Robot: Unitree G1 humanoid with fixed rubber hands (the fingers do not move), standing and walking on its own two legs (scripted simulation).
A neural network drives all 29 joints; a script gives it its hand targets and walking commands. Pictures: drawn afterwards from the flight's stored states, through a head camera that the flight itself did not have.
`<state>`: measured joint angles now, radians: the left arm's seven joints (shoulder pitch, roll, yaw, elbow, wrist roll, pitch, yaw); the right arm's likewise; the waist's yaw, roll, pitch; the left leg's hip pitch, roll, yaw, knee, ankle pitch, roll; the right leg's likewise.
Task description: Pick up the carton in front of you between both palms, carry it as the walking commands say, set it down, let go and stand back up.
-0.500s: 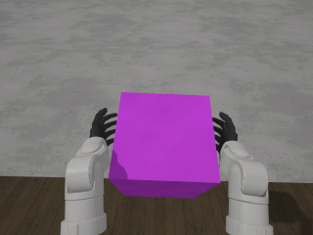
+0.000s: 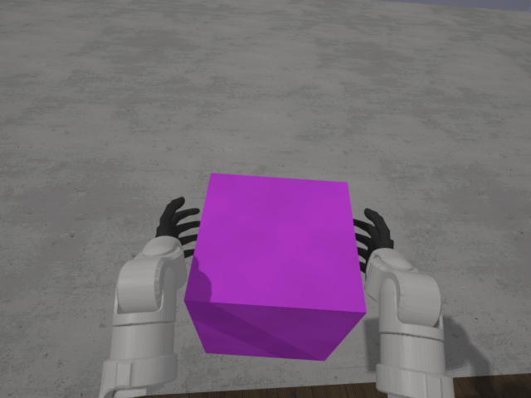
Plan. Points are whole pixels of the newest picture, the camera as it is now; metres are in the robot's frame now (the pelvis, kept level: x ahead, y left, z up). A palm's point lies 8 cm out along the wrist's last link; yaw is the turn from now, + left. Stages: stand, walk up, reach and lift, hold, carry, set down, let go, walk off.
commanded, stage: carry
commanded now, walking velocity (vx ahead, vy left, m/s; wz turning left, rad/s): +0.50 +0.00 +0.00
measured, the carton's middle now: (271, 273) +0.33 -0.01 +0.02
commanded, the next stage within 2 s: none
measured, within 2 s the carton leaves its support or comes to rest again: neither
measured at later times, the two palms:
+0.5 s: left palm (166, 142) +0.63 +0.21 +0.05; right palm (299, 139) +0.67 -0.09 +0.05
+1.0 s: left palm (180, 74) +0.99 +0.23 +0.05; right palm (280, 85) +0.96 -0.07 +0.05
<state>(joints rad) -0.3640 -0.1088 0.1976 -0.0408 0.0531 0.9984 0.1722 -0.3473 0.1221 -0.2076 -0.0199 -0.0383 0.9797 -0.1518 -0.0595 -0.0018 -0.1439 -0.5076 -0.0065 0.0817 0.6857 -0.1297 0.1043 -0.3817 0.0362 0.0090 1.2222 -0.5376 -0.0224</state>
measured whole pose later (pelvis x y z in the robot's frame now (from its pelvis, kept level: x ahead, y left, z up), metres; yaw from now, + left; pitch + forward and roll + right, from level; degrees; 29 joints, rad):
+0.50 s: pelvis +0.35 +0.03 -0.04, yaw +3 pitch +4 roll +0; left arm -0.32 -0.13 0.18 -0.07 0.06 0.99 0.16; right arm -0.35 0.08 -0.19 -0.03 -0.01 1.00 -0.16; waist 0.07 -0.01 -0.12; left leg -0.39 -0.08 0.01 1.34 -0.42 0.04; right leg -0.43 0.08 -0.14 0.57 -0.17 -0.17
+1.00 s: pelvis +0.67 +0.11 -0.03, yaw -1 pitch +6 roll -1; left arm -0.29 -0.14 0.20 -0.19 0.02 1.00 0.15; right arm -0.27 0.13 -0.18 -0.16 0.02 0.98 -0.17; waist -0.08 0.00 -0.07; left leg -0.38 0.00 0.10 0.46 -0.19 0.07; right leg -0.51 -0.01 -0.03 1.08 -0.41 -0.03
